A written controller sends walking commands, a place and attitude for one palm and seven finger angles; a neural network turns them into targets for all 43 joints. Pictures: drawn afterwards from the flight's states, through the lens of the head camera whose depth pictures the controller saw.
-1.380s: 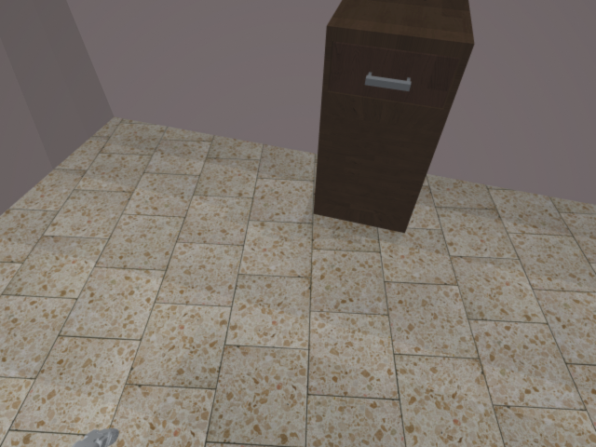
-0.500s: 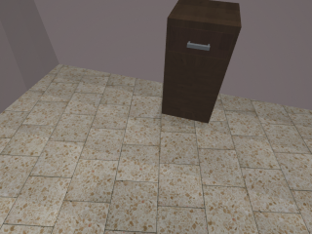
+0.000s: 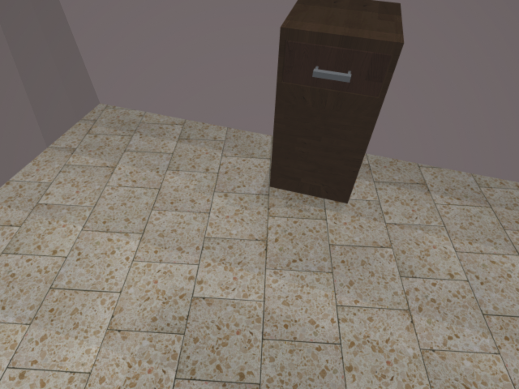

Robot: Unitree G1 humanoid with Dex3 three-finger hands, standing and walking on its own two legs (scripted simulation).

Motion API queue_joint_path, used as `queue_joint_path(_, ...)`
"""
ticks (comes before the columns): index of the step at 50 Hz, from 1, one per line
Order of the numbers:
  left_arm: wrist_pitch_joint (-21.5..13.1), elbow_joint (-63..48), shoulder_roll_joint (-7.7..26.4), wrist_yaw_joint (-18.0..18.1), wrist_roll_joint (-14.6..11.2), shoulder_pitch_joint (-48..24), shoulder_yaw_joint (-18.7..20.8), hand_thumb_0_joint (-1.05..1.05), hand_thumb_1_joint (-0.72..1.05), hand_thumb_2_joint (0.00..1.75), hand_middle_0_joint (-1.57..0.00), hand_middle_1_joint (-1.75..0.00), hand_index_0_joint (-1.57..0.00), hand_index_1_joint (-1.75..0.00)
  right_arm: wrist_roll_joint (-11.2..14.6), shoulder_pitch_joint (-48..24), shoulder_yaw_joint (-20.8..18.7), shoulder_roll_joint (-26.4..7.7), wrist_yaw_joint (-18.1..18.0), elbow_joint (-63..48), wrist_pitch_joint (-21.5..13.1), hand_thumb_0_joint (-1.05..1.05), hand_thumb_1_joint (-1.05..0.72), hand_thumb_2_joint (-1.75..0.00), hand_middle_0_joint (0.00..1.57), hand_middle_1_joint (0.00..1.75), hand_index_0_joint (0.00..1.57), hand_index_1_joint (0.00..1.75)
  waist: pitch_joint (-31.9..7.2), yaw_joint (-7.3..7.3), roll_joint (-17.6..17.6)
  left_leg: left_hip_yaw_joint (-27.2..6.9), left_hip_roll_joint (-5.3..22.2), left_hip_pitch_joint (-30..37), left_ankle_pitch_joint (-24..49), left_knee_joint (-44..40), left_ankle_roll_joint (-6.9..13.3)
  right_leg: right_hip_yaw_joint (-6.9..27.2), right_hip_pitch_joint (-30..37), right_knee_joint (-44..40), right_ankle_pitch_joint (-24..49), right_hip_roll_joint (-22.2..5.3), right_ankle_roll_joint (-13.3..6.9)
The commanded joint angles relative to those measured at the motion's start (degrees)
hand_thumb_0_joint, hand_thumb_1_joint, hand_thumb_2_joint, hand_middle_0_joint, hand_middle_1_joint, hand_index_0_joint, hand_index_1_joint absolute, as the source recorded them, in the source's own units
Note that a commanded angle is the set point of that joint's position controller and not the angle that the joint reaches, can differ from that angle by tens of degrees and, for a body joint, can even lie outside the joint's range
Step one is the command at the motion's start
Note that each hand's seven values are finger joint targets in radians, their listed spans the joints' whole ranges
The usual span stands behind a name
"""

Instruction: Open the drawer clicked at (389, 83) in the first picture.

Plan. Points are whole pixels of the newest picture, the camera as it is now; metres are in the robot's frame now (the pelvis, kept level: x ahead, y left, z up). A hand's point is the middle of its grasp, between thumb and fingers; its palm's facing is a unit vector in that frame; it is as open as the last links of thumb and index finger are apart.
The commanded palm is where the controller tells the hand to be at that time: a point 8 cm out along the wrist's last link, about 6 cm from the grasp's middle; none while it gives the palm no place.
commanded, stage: look at it before walking up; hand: left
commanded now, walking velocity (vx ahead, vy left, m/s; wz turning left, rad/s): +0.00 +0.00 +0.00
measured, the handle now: (332, 73) +1.19 -0.20 -0.07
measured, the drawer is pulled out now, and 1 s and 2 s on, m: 0.00 0.00 0.00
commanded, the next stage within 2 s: walk to a spot facing it in 0.06 s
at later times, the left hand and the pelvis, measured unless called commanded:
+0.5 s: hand out of the picture +0.07 +0.18 -0.18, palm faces -0.11 -0.97 -0.22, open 7.4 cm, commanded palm none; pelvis +0.04 -0.02 -0.02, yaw -9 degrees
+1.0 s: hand (173, 331) +0.27 +0.20 -0.20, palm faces -0.30 -0.94 -0.19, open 7.4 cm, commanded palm none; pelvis +0.22 +0.00 -0.02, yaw -26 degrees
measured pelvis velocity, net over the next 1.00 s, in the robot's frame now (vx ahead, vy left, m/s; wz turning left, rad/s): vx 0.22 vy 0.00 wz -0.45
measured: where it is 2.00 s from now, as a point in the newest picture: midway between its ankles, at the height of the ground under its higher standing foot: (269, 365)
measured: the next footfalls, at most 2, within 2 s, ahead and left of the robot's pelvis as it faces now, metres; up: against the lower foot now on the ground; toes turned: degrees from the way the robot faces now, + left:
left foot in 0.92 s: +0.36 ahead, +0.07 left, +0.00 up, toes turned -16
right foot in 1.38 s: +0.32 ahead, -0.19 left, +0.00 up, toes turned -45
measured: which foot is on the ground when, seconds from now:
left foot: down 0.00-0.50, up 0.52-0.90, down 0.92-1.00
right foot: down 0.00-0.92, up 0.94-1.00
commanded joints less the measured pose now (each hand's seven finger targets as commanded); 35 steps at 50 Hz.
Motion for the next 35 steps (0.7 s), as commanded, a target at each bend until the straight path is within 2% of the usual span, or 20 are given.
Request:
queue_joint_path(1,-1.45,-3.74,11.76,0.96,0.23,-2.04,2.21,0.0,0.9,0.9,-0.2,-0.3,-0.2,-0.3,-0.1,-2.46,-2.12,-11.85,-0.99,-3.74,-1.6,0.0,-0.9,-0.9,0.2,0.3,0.2,0.3,-2.85,-0.12,0.38,-5.85,6.51,0.35,5.16,-3.67,1.93,5.76,-0.3,-4.23,3.58,-6.57,-1.64)
queue_joint_path(8,-1.58,-3.51,11.88,0.98,0.2,-2.03,2.12,0.0,0.9,0.9,-0.2,-0.3,-0.2,-0.3,-0.09,-2.82,-2.1,-11.67,-1.01,-3.52,-1.61,0.0,-0.9,-0.9,0.2,0.3,0.2,0.3,-2.68,-0.1,0.12,-5.57,6.57,0.72,6.36,-3.67,1.79,5.65,0.01,-4.22,5.55,-6.73,-1.63)
queue_joint_path(9,-1.18,-2.78,8.84,1.06,0.09,-0.57,1.53,0.0,0.9,0.9,-0.2,-0.3,-0.2,-0.3,-0.29,-1.68,-1.39,-8.87,-0.98,-2.78,-1.33,0.0,-0.9,-0.9,0.2,0.3,0.2,0.3,-3.57,-0.16,0.3,-4.69,6.66,1.49,4.65,-3.26,1.35,5.98,-0.19,-4.32,3.77,-6.56,-1.35)
queue_joint_path(11,0.07,-2.15,5.23,0.98,0.32,2.45,1.02,0.0,0.9,0.9,-0.2,-0.3,-0.2,-0.3,-0.64,1.9,-0.76,-4.82,-0.91,-2.16,-0.45,0.0,-0.9,-0.9,0.2,0.3,0.2,0.3,-2.28,-0.19,-0.15,-2.82,6.32,0.71,-3.56,-1.2,0.64,7.03,-2.62,-3.61,-5.03,-5.59,-1.26)
queue_joint_path(14,1.06,-4.05,5.37,0.04,0.69,4.11,1.94,0.0,0.9,0.9,-0.2,-0.3,-0.2,-0.3,-1.0,3.57,-1.77,-5.79,-0.99,-3.68,-0.01,0.0,-0.9,-0.9,0.2,0.3,0.2,0.3,3.11,-0.34,0.52,-2.76,6.94,-2.94,-17.16,-1.3,1.43,9.36,-9.3,-2.09,-16.79,-3.62,-2.42)
queue_joint_path(17,0.86,-6.76,4.05,-0.76,0.86,5.47,2.89,0.0,0.9,0.9,-0.2,-0.3,-0.2,-0.3,-0.92,6.2,-3.21,-7.55,-1.18,-5.39,-0.4,0.0,-0.9,-0.9,0.2,0.3,0.2,0.3,4.69,-0.99,4.89,-7.22,11.54,-1.16,-24.38,-3.65,4.28,6.91,-16.29,6.81,-18.29,0.13,-2.52)
queue_joint_path(18,0.53,-7.64,2.68,-1.0,0.83,5.72,2.99,0.0,0.9,0.9,-0.2,-0.3,-0.2,-0.3,-0.83,7.36,-3.78,-8.43,-1.32,-5.78,-0.76,0.0,-0.9,-0.9,0.2,0.3,0.2,0.3,4.65,-1.22,7.92,-10.77,15.0,0.47,-24.31,-5.73,6.32,3.66,-18.75,13.21,-15.36,2.12,-1.97)
queue_joint_path(19,0.2,-8.52,1.14,-1.21,0.81,5.1,3.15,0.0,0.9,0.9,-0.2,-0.3,-0.2,-0.3,-0.69,8.27,-4.31,-8.95,-1.46,-6.0,-1.27,0.0,-0.9,-0.9,0.2,0.3,0.2,0.3,4.23,-1.49,10.48,-12.88,18.98,2.48,-19.7,-6.79,8.65,-0.16,-20.62,19.21,-13.43,2.19,-1.27)
queue_joint_path(20,-0.06,-9.56,0.29,-1.44,0.82,3.67,3.3,0.0,0.9,0.9,-0.2,-0.3,-0.2,-0.3,-0.76,9.32,-4.51,-8.4,-1.46,-6.11,-1.67,0.0,-0.9,-0.9,0.2,0.3,0.2,0.3,4.22,-2.03,10.98,-12.2,20.77,3.91,-13.05,-6.47,10.23,-1.27,-22.27,22.05,-16.21,0.38,-0.84)
queue_joint_path(21,-0.32,-10.15,0.04,-1.68,0.75,3.18,3.53,0.0,0.9,0.9,-0.2,-0.3,-0.2,-0.3,-0.8,9.5,-4.53,-7.59,-1.48,-6.27,-1.94,0.0,-0.9,-0.9,0.2,0.3,0.2,0.3,3.72,-1.82,9.66,-10.45,21.44,3.93,-7.21,-4.8,10.59,-1.32,-21.67,21.58,-17.7,-1.08,-0.78)
queue_joint_path(22,-0.58,-10.01,-1.1,-1.88,0.79,4.62,3.83,0.0,0.9,0.9,-0.2,-0.3,-0.2,-0.3,-1.0,8.75,-4.5,-6.8,-1.55,-6.53,-2.03,0.0,-0.9,-0.9,0.2,0.3,0.2,0.3,3.65,-0.78,8.78,-6.49,20.42,1.03,-2.64,-1.66,9.39,-2.49,-16.94,19.04,-16.65,-1.48,-0.82)
queue_joint_path(23,-0.79,-8.59,-1.88,-1.99,0.9,9.09,4.02,0.0,0.9,0.9,-0.2,-0.3,-0.2,-0.3,-1.1,6.98,-4.32,-6.06,-1.58,-6.72,-2.01,0.0,-0.9,-0.9,0.2,0.3,0.2,0.3,2.26,1.59,7.29,-1.53,17.7,-3.23,-0.77,4.51,7.0,-4.18,-8.64,13.49,-12.31,-0.64,-1.21)
queue_joint_path(24,-1.2,-6.21,-0.89,-1.77,1.03,16.88,4.61,0.0,0.9,0.9,-0.2,-0.3,-0.2,-0.3,-0.95,4.89,-4.13,-4.65,-1.44,-7.6,-1.95,0.0,-0.9,-0.9,0.2,0.3,0.2,0.3,0.23,5.31,1.79,4.2,13.25,-10.54,-2.91,17.09,3.66,-2.16,2.67,5.35,-6.35,-0.61,-2.29)
queue_joint_path(25,-2.22,-4.11,6.71,-0.68,1.53,24.44,6.24,0.0,0.9,0.9,-0.2,-0.3,-0.2,-0.3,-0.19,3.25,-3.11,0.36,-0.85,-10.53,-2.08,0.0,-0.9,-0.9,0.2,0.3,0.2,0.3,-0.65,7.48,-20.58,12.02,4.18,-29.93,-17.86,38.49,-1.09,25.36,14.0,-5.48,-6.59,-16.43,-8.29)
queue_joint_path(26,-2.52,-3.56,7.55,0.53,0.09,28.38,6.16,0.0,0.9,0.9,-0.2,-0.3,-0.2,-0.3,-0.65,-2.33,-3.07,-1.02,-0.74,-13.47,-2.53,0.0,-0.9,-0.9,0.2,0.3,0.2,0.3,1.02,8.89,-16.6,4.69,3.53,-35.92,-22.59,45.11,-1.08,37.5,12.36,-9.63,0.82,-21.81,-12.65)
queue_joint_path(27,-2.49,-4.11,6.0,0.88,0.24,25.84,5.82,0.0,0.9,0.9,-0.2,-0.3,-0.2,-0.3,-0.52,-4.9,-3.46,-0.46,-0.71,-13.7,-2.84,0.0,-0.9,-0.9,0.2,0.3,0.2,0.3,3.87,7.77,-8.78,1.09,5.75,-37.11,-18.35,47.31,-0.9,35.27,8.81,-9.38,-1.45,-20.55,-15.22)
queue_joint_path(29,-2.71,-5.98,2.49,0.94,0.73,19.92,4.88,0.0,0.9,0.9,-0.2,-0.3,-0.2,-0.3,-1.02,-3.05,-3.71,0.77,-0.32,-12.83,-2.62,0.0,-0.9,-0.9,0.2,0.3,0.2,0.3,5.55,3.89,-2.61,0.37,7.77,-35.04,-11.89,46.27,-1.7,28.61,3.2,-9.12,-4.38,-17.73,-14.72)
queue_joint_path(31,-3.27,-6.73,1.5,0.99,0.99,17.03,4.91,0.0,0.9,0.9,-0.2,-0.3,-0.2,-0.3,-1.08,0.4,-3.91,2.25,0.04,-11.66,-2.19,0.0,-0.9,-0.9,0.2,0.3,0.2,0.3,3.07,1.38,-3.2,1.75,7.53,-31.08,-8.03,42.26,-2.62,21.86,1.5,-8.83,0.16,-14.62,-13.06)
queue_joint_path(32,-3.51,-6.65,1.12,0.91,0.99,17.15,5.1,0.0,0.9,0.9,-0.2,-0.3,-0.2,-0.3,-1.04,0.96,-4.02,3.02,0.15,-11.66,-1.97,0.0,-0.9,-0.9,0.2,0.3,0.2,0.3,1.97,1.17,-3.83,2.37,7.23,-30.17,-6.2,40.47,-2.94,19.14,1.32,-8.54,2.72,-13.19,-12.45)
queue_joint_path(35,-3.76,-5.88,0.74,0.83,1.0,18.76,5.2,0.0,0.9,0.9,-0.2,-0.3,-0.2,-0.3,-0.86,-1.36,-4.15,4.13,0.52,-13.33,-1.8,0.0,-0.9,-0.9,0.2,0.3,0.2,0.3,1.87,1.76,-4.22,3.29,6.18,-30.07,-2.93,34.99,-3.44,17.91,1.46,-8.55,5.19,-11.23,-11.77)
